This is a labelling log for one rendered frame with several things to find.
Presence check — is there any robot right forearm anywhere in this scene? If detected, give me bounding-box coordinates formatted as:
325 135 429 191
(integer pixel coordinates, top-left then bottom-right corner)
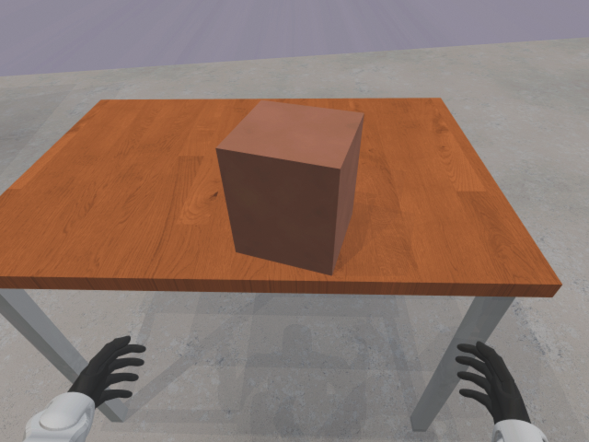
491 419 548 442

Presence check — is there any carton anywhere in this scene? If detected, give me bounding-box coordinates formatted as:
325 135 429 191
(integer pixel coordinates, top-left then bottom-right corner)
215 100 364 276

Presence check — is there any right robot hand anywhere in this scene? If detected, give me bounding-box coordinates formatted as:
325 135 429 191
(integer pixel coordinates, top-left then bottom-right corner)
456 342 531 425

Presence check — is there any left robot hand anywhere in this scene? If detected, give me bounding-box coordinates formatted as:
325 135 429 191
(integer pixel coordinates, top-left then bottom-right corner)
67 335 146 409

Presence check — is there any robot left forearm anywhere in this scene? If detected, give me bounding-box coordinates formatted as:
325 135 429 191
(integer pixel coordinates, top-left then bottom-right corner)
22 392 95 442

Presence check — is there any table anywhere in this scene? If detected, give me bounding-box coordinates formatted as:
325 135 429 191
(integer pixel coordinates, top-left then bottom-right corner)
0 98 562 432

